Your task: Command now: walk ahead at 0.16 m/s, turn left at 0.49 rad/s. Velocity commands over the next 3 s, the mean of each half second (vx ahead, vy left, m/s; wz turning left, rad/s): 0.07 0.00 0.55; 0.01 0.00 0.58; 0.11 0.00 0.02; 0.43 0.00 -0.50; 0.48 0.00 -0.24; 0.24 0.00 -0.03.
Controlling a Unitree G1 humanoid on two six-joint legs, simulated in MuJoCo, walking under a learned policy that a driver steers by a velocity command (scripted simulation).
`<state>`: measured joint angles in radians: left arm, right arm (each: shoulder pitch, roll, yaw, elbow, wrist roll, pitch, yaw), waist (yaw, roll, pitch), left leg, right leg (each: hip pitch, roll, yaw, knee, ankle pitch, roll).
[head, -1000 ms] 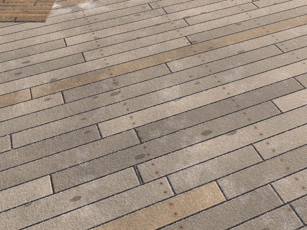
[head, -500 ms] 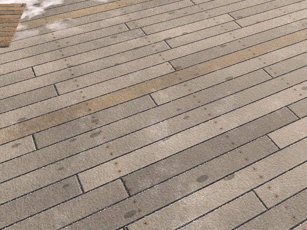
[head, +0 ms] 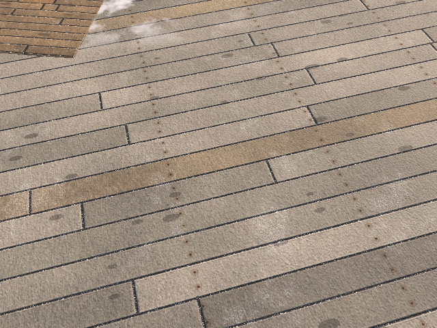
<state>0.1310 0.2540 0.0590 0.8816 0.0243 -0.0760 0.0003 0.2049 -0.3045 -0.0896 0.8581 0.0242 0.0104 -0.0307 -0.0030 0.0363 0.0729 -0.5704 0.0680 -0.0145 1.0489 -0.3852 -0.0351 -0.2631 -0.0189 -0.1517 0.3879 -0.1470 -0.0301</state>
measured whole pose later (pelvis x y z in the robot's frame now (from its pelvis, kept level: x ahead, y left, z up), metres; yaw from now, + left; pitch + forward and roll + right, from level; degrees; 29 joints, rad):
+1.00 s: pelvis +0.09 +0.01 +0.00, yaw +35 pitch +1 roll +0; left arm 0.13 0.28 0.07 0.84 0.00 0.02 0.03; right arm 0.17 -0.33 -0.09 0.67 0.02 0.07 -0.01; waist 0.02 0.02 0.08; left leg -0.44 0.03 -0.03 0.86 -0.40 -0.08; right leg -0.19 -0.06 -0.09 0.41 -0.23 0.01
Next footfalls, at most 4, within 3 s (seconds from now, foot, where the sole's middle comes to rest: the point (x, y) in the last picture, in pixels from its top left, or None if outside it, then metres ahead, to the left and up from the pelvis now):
0.24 left None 0.14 0.14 -0.78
0.70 right None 0.19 -0.08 -0.78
1.10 left None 0.05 0.16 -0.78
1.66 right None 0.27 -0.02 -0.78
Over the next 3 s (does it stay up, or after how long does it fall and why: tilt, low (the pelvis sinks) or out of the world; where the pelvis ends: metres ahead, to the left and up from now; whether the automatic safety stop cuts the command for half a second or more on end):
stays up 0.79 0.16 0.00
